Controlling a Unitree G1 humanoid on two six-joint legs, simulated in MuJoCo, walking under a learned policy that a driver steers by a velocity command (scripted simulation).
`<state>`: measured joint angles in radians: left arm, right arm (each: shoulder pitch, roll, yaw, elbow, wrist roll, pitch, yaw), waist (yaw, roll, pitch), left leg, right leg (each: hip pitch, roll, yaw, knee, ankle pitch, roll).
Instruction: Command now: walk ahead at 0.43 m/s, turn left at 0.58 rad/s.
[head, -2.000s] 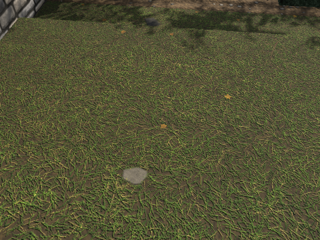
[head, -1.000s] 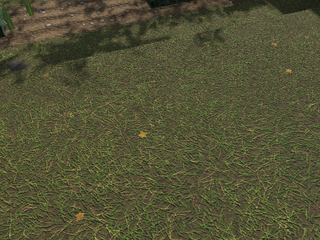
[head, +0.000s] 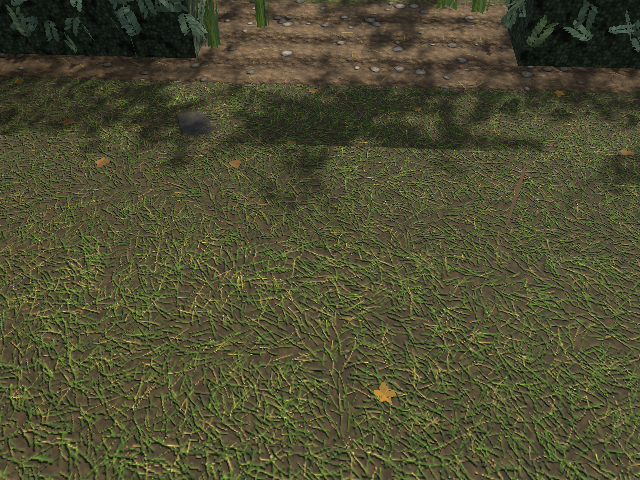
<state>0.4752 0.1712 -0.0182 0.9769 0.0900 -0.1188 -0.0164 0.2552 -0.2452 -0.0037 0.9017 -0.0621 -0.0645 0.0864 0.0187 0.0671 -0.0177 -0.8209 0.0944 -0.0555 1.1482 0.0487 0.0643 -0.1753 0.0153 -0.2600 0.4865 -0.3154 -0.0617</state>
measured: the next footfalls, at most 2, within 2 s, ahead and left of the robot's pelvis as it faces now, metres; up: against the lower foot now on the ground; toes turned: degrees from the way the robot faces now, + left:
left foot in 0.28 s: +0.25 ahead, +0.14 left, +0.00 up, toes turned +12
right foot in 0.80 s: +0.26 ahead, -0.12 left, +0.00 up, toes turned -4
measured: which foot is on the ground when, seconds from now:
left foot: up 0.00-0.26, down 0.28-0.82, up 0.84-1.00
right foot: down 0.00-0.30, up 0.32-0.78, down 0.80-1.00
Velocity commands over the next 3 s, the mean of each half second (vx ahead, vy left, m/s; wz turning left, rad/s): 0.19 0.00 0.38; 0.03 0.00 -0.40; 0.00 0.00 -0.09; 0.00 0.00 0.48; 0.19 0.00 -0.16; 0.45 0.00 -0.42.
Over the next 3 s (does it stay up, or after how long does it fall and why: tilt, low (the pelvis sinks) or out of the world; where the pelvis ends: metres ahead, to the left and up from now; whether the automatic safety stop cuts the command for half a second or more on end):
stays up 0.63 -0.04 -0.08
